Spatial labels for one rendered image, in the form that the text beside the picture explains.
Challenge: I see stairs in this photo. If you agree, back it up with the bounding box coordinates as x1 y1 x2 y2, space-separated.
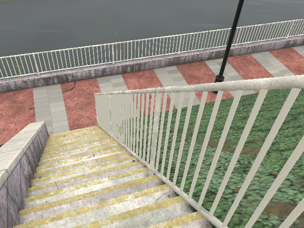
12 125 212 228

